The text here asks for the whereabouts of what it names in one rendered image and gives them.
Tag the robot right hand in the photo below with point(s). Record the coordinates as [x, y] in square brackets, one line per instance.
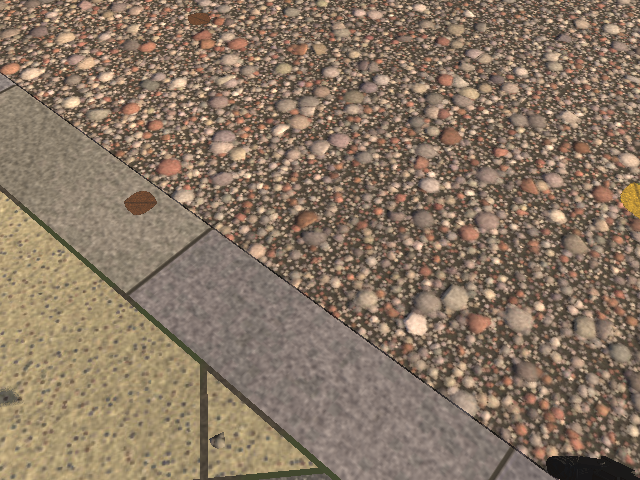
[586, 468]

